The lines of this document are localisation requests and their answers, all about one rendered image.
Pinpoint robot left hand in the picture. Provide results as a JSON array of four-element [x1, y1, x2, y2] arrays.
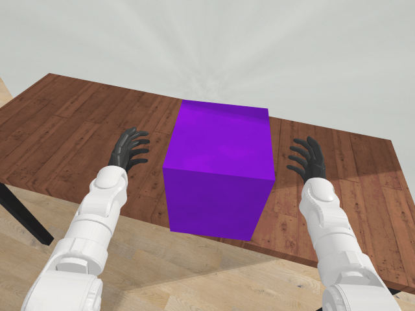
[[108, 127, 150, 174]]

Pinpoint robot left forearm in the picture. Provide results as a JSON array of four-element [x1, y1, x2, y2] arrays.
[[21, 166, 128, 311]]

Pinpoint robot right hand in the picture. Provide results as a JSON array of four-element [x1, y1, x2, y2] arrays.
[[287, 136, 326, 184]]

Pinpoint robot right forearm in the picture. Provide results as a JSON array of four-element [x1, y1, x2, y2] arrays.
[[299, 178, 401, 311]]

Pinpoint robot right upper arm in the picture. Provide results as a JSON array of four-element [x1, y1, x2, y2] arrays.
[[322, 284, 399, 311]]

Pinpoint carton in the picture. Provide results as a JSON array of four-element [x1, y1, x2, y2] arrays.
[[162, 100, 275, 241]]

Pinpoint robot left upper arm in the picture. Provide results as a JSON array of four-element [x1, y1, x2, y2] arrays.
[[25, 270, 103, 311]]

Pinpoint table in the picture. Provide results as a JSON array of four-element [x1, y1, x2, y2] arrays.
[[0, 73, 415, 311]]

